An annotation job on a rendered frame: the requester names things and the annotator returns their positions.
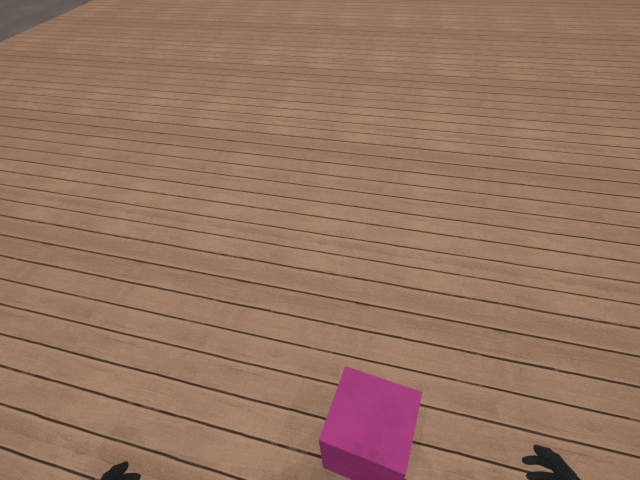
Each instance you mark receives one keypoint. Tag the carton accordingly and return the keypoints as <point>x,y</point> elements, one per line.
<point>369,429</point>

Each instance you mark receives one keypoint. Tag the robot right hand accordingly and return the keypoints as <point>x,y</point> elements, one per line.
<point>551,460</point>

